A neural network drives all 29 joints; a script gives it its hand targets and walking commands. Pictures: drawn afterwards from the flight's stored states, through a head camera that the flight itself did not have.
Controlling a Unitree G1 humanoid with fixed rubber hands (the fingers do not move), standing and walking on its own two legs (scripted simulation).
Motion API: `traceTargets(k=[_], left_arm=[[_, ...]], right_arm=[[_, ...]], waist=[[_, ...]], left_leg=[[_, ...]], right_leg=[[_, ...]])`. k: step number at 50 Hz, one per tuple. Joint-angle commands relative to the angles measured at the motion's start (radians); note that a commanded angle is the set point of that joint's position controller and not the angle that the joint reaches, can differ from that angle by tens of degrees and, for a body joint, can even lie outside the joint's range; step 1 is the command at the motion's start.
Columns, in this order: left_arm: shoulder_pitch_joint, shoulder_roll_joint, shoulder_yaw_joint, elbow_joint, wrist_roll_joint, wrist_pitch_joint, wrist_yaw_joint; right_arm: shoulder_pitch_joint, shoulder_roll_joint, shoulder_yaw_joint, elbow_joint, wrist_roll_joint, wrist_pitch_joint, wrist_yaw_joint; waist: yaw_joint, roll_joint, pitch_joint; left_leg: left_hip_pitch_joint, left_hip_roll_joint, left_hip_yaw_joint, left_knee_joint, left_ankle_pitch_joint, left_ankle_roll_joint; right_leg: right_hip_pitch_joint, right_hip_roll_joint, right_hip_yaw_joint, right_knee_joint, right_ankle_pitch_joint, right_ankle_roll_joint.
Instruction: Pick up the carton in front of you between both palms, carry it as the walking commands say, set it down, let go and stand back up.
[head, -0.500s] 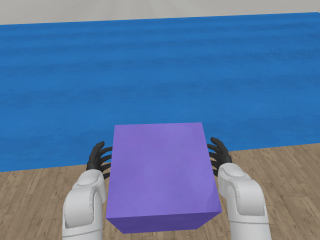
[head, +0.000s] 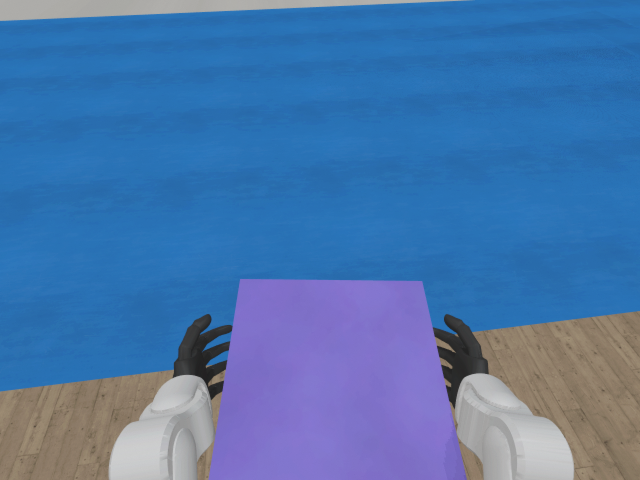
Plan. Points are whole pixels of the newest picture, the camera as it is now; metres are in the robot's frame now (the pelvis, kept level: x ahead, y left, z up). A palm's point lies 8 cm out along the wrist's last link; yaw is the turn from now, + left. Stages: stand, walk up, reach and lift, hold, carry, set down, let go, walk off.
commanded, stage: carry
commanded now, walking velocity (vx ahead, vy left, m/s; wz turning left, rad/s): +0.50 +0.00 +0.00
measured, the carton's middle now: (328, 406) +0.23 +0.00 +0.00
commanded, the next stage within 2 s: none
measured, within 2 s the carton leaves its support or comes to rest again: neither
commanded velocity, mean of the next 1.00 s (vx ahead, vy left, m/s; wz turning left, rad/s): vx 0.50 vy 0.00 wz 0.00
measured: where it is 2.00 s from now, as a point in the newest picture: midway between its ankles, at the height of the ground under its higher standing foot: (321, 258)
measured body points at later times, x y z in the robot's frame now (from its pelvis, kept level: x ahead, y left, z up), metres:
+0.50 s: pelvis +0.32 -0.03 -0.01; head +0.32 -0.03 +0.44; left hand +0.60 +0.15 +0.07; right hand +0.63 -0.16 +0.06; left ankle +0.36 +0.12 -0.68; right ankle +0.32 -0.08 -0.74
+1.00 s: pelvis +0.64 +0.02 -0.01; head +0.73 +0.01 +0.43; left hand +0.99 +0.17 +0.05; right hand +0.97 -0.15 +0.04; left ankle +0.59 +0.10 -0.74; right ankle +0.70 -0.10 -0.70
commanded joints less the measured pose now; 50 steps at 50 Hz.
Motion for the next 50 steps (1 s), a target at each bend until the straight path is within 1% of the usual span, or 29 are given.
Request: traceTargets(k=[1,4,5,7,9,10,11,12,13,14,16,19,20,21,24,29,32,34,35,36,37,39,40,42,44,46,48,49,50], left_arm=[[-0.291,-0.745,-0.548,-0.186,-0.123,-0.076,-0.038],[-0.262,-0.692,-0.563,-0.189,-0.102,-0.055,-0.045],[-0.252,-0.645,-0.583,-0.216,-0.097,-0.050,-0.045],[-0.302,-0.610,-0.564,-0.240,-0.099,-0.044,-0.042],[-0.341,-0.610,-0.569,-0.218,-0.124,-0.048,-0.038],[-0.280,-0.607,-0.555,-0.152,-0.102,-0.044,-0.033],[-0.358,-0.560,-0.538,-0.171,-0.110,-0.051,-0.031],[-0.400,-0.592,-0.578,-0.186,-0.150,-0.063,-0.038],[-0.441,-0.581,-0.546,-0.139,-0.138,-0.069,-0.037],[-0.530,-0.643,-0.570,-0.156,-0.177,-0.082,-0.049],[-0.670,-0.660,-0.585,-0.064,-0.186,-0.099,-0.061],[-0.776,-0.672,-0.533,0.070,-0.189,-0.118,-0.059],[-0.794,-0.651,-0.510,0.108,-0.164,-0.119,-0.050],[-0.796,-0.669,-0.505,0.130,-0.160,-0.132,-0.045],[-0.886,-0.711,-0.461,0.212,-0.150,-0.150,-0.021],[-0.920,-0.643,-0.422,0.326,-0.076,-0.173,0.021],[-0.969,-0.654,-0.391,0.332,-0.068,-0.176,0.025],[-1.004,-0.668,-0.407,0.357,-0.090,-0.168,0.023],[-1.020,-0.690,-0.415,0.300,-0.092,-0.172,0.017],[-1.053,-0.734,-0.419,0.312,-0.128,-0.173,0.013],[-1.103,-0.728,-0.423,0.288,-0.137,-0.175,0.015],[-1.096,-0.740,-0.403,0.249,-0.118,-0.189,0.024],[-1.075,-0.770,-0.405,0.220,-0.103,-0.195,0.022],[-1.012,-0.751,-0.349,0.213,-0.078,-0.200,0.019],[-0.986,-0.709,-0.365,0.163,-0.064,-0.214,0.012],[-0.916,-0.707,-0.381,0.133,-0.072,-0.212,0.003],[-0.983,-0.697,-0.410,0.103,-0.063,-0.212,-0.005],[-0.895,-0.695,-0.395,0.127,-0.071,-0.209,-0.010],[-0.902,-0.684,-0.406,0.131,-0.065,-0.210,-0.015]], right_arm=[[-0.397,0.723,0.628,-0.268,0.206,-0.059,0.058],[-0.326,0.652,0.608,-0.228,0.198,-0.045,0.072],[-0.304,0.623,0.614,-0.218,0.180,-0.039,0.069],[-0.313,0.573,0.572,-0.224,0.148,-0.032,0.062],[-0.355,0.542,0.551,-0.230,0.144,-0.033,0.054],[-0.392,0.522,0.566,-0.218,0.151,-0.035,0.050],[-0.402,0.519,0.534,-0.220,0.138,-0.036,0.048],[-0.448,0.550,0.543,-0.231,0.131,-0.047,0.047],[-0.528,0.558,0.533,-0.150,0.138,-0.049,0.040],[-0.521,0.591,0.505,-0.099,0.111,-0.061,0.034],[-0.555,0.575,0.424,0.020,0.037,-0.083,0.026],[-0.695,0.628,0.410,0.109,0.029,-0.113,0.012],[-0.710,0.618,0.372,0.187,0.019,-0.118,0.005],[-0.760,0.635,0.410,0.165,0.043,-0.129,0.003],[-0.945,0.674,0.420,0.185,0.067,-0.157,-0.011],[-0.993,0.634,0.380,0.306,0.068,-0.172,-0.031],[-1.043,0.637,0.361,0.311,0.060,-0.171,-0.040],[-1.010,0.634,0.318,0.372,0.055,-0.166,-0.037],[-1.025,0.646,0.328,0.345,0.055,-0.169,-0.037],[-1.107,0.656,0.356,0.299,0.085,-0.182,-0.035],[-1.097,0.653,0.345,0.328,0.076,-0.177,-0.038],[-1.056,0.746,0.401,0.315,0.133,-0.172,-0.020],[-1.127,0.787,0.474,0.181,0.169,-0.191,-0.003],[-1.114,0.807,0.518,0.168,0.202,-0.197,0.006],[-1.074,0.807,0.557,0.103,0.210,-0.203,0.018],[-1.089,0.794,0.591,0.064,0.236,-0.204,0.026],[-1.092,0.792,0.605,0.064,0.237,-0.207,0.031],[-1.125,0.774,0.606,0.035,0.238,-0.206,0.030],[-1.147,0.767,0.627,0.032,0.233,-0.204,0.031]], waist=[[0.006,0.014,-0.103],[0.003,0.090,-0.030],[0.012,0.191,-0.017],[0.024,0.218,-0.019],[0.049,0.105,-0.140],[0.100,0.062,-0.234],[0.093,-0.194,-0.329],[0.082,-0.244,-0.314],[0.098,-0.244,-0.249],[0.090,-0.104,-0.193],[0.022,0.010,-0.124],[0.041,-0.118,-0.152],[0.048,-0.060,-0.156],[0.062,-0.131,-0.155],[0.101,-0.140,-0.126],[0.116,-0.149,-0.122],[0.098,-0.180,-0.106],[-0.025,-0.093,-0.227],[-0.076,0.051,-0.334],[-0.066,0.259,-0.390],[-0.084,0.305,-0.374],[-0.110,0.145,-0.369],[-0.100,0.071,-0.387],[-0.098,0.023,-0.383],[-0.072,0.070,-0.390],[-0.057,0.026,-0.375],[-0.076,0.123,-0.356],[-0.055,0.100,-0.362],[-0.046,0.067,-0.336]], left_leg=[[0.400,0.260,-0.247,-0.151,0.673,0.069],[0.317,0.181,-0.118,-0.149,0.801,0.059],[0.327,0.195,-0.082,-0.103,0.956,0.041],[0.239,0.180,-0.015,0.014,0.999,0.020],[0.061,0.138,0.021,0.312,0.955,-0.019],[-0.084,0.106,0.008,0.566,0.731,-0.043],[-0.346,-0.045,-0.035,0.921,0.067,-0.076],[-0.445,-0.033,-0.175,1.104,-0.120,-0.038],[-0.530,-0.001,-0.229,1.166,-0.118,-0.008],[-0.519,0.060,-0.259,1.136,-0.095,0.020],[-0.427,0.120,-0.232,0.973,-0.003,0.025],[-0.392,0.102,-0.163,0.788,0.012,0.027],[-0.413,0.101,-0.153,0.721,0.011,0.014],[-0.422,0.101,-0.138,0.656,0.018,0.008],[-0.478,0.078,-0.092,0.440,0.109,-0.004],[-0.454,0.032,-0.035,0.277,0.168,0.001],[-0.407,-0.003,0.000,0.169,0.239,0.018],[-0.035,-0.018,0.018,0.122,0.137,0.080],[0.212,0.139,-0.268,0.107,0.145,0.148],[0.415,0.316,-0.659,0.039,0.316,0.239],[0.510,0.325,-0.746,0.031,0.416,0.294],[0.562,0.279,-0.552,0.134,0.659,0.216],[0.513,0.270,-0.483,0.142,0.672,0.181],[0.454,0.265,-0.476,0.122,0.683,0.180],[0.432,0.259,-0.424,0.135,0.725,0.186],[0.373,0.259,-0.351,0.135,0.790,0.191],[0.350,0.237,-0.328,0.172,0.799,0.176],[0.292,0.228,-0.251,0.203,0.691,0.155],[0.279,0.190,-0.196,0.229,0.634,0.128]], right_leg=[[-0.302,-0.009,-0.035,-0.166,0.167,-0.009],[-0.175,0.057,-0.143,-0.398,0.299,-0.021],[-0.097,0.073,-0.150,-0.449,0.309,-0.028],[0.095,0.132,-0.232,-0.465,0.338,-0.050],[0.480,0.154,-0.226,-0.493,0.368,-0.085],[0.670,0.035,-0.035,-0.541,0.351,-0.126],[0.830,-0.299,0.498,-0.591,0.244,-0.281],[0.764,-0.342,0.647,-0.677,0.217,-0.318],[0.685,-0.328,0.628,-0.707,0.158,-0.320],[0.602,-0.310,0.525,-0.693,0.211,-0.277],[0.370,-0.239,0.364,-0.754,0.050,-0.197],[0.273,-0.235,0.240,-0.785,-0.003,-0.220],[0.315,-0.227,0.227,-0.783,0.033,-0.233],[0.313,-0.221,0.191,-0.781,0.027,-0.237],[0.422,-0.176,0.103,-0.740,0.140,-0.216],[0.526,-0.155,0.100,-0.641,0.420,-0.212],[0.557,-0.112,0.050,-0.590,0.583,-0.159],[0.426,-0.077,-0.059,-0.241,0.727,-0.095],[0.207,0.010,-0.059,-0.008,0.513,-0.045],[-0.055,0.134,0.014,0.211,-0.065,-0.013],[-0.251,0.162,0.075,0.362,-0.180,-0.030],[-0.381,0.069,0.123,0.311,-0.141,-0.055],[-0.357,0.050,0.129,0.257,-0.080,-0.055],[-0.289,0.039,0.124,0.108,-0.054,-0.038],[-0.247,0.041,0.120,-0.008,-0.029,-0.055],[-0.194,0.048,0.093,-0.062,0.042,-0.053],[-0.182,0.058,0.065,-0.132,0.141,-0.054],[-0.130,0.025,0.085,-0.105,0.345,-0.062],[-0.108,0.025,0.039,-0.149,0.360,-0.061]])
